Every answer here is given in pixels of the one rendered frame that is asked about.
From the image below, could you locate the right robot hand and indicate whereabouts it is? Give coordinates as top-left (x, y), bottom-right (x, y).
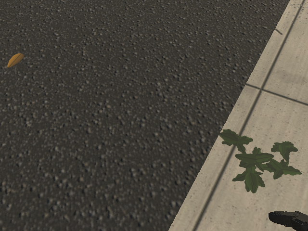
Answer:
top-left (269, 211), bottom-right (308, 231)

